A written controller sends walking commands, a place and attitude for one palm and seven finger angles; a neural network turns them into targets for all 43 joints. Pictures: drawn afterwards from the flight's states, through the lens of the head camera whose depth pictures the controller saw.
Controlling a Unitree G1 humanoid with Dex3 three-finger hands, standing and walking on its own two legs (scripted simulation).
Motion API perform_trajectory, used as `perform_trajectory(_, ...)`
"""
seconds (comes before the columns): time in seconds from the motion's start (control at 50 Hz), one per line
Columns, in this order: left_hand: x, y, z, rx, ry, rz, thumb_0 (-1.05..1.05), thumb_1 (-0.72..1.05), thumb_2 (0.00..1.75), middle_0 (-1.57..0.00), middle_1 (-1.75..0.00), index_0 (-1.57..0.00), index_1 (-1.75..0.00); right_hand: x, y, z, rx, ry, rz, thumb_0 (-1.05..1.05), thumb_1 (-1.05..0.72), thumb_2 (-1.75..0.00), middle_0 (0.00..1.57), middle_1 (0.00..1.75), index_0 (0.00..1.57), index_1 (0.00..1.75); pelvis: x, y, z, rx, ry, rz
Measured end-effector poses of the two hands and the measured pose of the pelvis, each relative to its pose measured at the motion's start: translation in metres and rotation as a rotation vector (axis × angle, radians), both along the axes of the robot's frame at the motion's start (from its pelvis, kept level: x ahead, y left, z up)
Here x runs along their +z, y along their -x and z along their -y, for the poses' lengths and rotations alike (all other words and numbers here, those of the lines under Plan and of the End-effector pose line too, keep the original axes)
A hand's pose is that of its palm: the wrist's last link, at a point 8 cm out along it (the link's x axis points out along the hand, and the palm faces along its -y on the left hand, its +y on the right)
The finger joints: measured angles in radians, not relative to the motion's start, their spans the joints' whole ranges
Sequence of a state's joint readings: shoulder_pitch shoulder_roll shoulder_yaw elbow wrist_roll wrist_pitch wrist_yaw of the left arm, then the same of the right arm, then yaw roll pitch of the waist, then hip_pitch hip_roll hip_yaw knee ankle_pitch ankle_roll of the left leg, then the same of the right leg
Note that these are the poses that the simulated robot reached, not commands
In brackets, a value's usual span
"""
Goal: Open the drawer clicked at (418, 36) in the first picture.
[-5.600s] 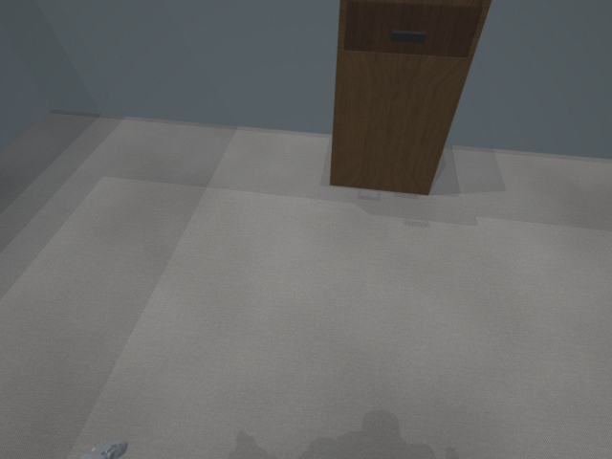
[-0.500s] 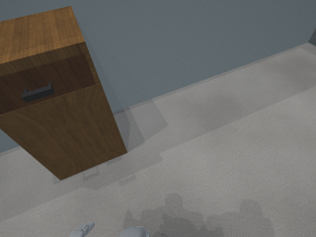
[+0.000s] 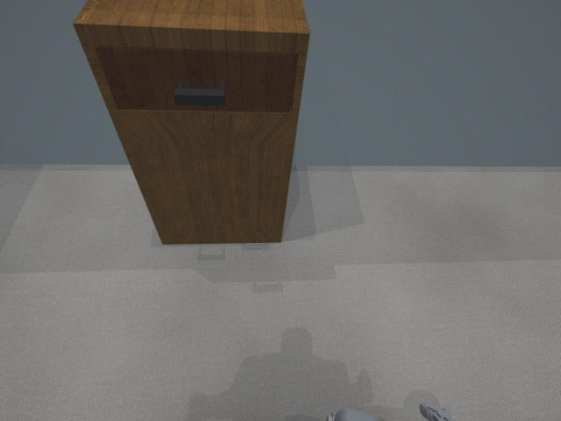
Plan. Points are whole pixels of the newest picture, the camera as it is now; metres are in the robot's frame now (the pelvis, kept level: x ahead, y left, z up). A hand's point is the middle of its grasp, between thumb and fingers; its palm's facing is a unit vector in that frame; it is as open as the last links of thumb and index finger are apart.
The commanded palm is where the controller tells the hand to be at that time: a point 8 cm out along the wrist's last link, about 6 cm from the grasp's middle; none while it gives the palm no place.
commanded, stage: turn to face it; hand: left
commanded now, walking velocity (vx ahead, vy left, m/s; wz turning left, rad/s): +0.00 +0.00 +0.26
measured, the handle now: (201, 91) +0.78 +0.26 -0.02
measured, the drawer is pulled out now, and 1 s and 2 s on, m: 0.00 0.00 0.00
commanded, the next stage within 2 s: take the last steps up to it in 0.16 s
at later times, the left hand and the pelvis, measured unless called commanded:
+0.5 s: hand out of the picture +0.03 +0.15 -0.14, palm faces +0.18 -0.95 -0.25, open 7.3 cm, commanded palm none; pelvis +0.01 -0.04 +0.01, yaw +8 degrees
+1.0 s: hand out of the picture +0.04 +0.22 -0.18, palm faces +0.22 -0.97 -0.13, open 7.4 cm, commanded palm none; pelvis +0.10 +0.06 +0.01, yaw +9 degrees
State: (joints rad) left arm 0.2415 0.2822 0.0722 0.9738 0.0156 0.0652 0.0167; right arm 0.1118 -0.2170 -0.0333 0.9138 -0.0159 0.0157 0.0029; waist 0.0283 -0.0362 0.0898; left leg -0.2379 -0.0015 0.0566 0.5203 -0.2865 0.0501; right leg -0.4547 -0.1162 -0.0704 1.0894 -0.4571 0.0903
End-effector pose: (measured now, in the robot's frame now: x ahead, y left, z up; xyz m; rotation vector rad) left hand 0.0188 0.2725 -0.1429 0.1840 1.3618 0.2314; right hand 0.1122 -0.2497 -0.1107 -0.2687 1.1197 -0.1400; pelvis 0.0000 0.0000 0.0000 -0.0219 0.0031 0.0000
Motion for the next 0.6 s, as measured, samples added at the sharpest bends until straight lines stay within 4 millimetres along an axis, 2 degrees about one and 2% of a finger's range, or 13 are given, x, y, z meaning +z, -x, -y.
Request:
perform_trajectory(0.16, 0.011, -0.03, 0.014, 0.008, 0.015, 0.113, 0.0, 0.91, 0.9, -0.2, -0.3, -0.2, -0.3, -0.008, 0.021, -0.013, 0.003, -0.043, -0.056, 0.01, -0.91, -0.9, 0.2, 0.3, 0.2, 0.3, 0.005, 0.0, 0.001, 0.054, -0.008, 0.007)
perform_trajectory(0.26, 0.018, -0.048, 0.035, -0.004, 0.008, 0.174, 0.0, 0.91, 0.9, -0.2, -0.3, -0.2, -0.3, -0.024, 0.044, -0.003, -0.019, -0.078, -0.113, 0.01, -0.9, -0.9, 0.2, 0.3, 0.21, 0.3, 0.002, 0.002, 0.013, 0.08, -0.026, 0.009)
perform_trajectory(0.34, 0.021, -0.05, 0.055, -0.009, -0.015, 0.224, 0.0, 0.91, 0.89, -0.2, -0.3, -0.2, -0.3, -0.043, 0.061, 0.011, -0.032, -0.109, -0.156, 0.01, -0.91, -0.9, 0.2, 0.3, 0.2, 0.3, -0.005, 0.003, 0.028, 0.101, -0.037, 0.017)
perform_trajectory(0.4, 0.028, -0.036, 0.068, 0.014, -0.009, 0.23, 0.0, 0.91, 0.89, -0.2, -0.3, -0.2, -0.3, -0.043, 0.069, 0.019, -0.02, -0.116, -0.201, 0.01, -0.91, -0.9, 0.2, 0.3, 0.2, 0.3, 0.0, 0.001, 0.034, 0.122, -0.042, 0.024)
perform_trajectory(0.46, 0.031, -0.013, 0.075, 0.057, -0.005, 0.192, 0.0, 0.91, 0.89, -0.2, -0.3, -0.2, -0.3, -0.039, 0.07, 0.025, -0.01, -0.12, -0.222, 0.01, -0.91, -0.9, 0.2, 0.3, 0.2, 0.3, 0.006, -0.004, 0.037, 0.134, -0.049, 0.024)
perform_trajectory(0.54, 0.03, 0.022, 0.075, 0.118, -0.004, 0.113, 0.0, 0.93, 0.89, -0.2, -0.3, -0.2, -0.3, -0.034, 0.066, 0.027, 0.008, -0.108, -0.243, 0.01, -0.91, -0.9, 0.2, 0.3, 0.2, 0.3, 0.01, -0.013, 0.035, 0.158, -0.045, 0.021)
perform_trajectory(0.6, 0.025, 0.051, 0.077, 0.165, 0.019, 0.037, 0.0, 0.92, 0.89, -0.2, -0.3, -0.2, -0.3, -0.031, 0.055, 0.022, 0.03, -0.095, -0.259, 0.01, -0.91, -0.9, 0.2, 0.3, 0.2, 0.3, 0.01, -0.021, 0.029, 0.171, -0.038, 0.017)
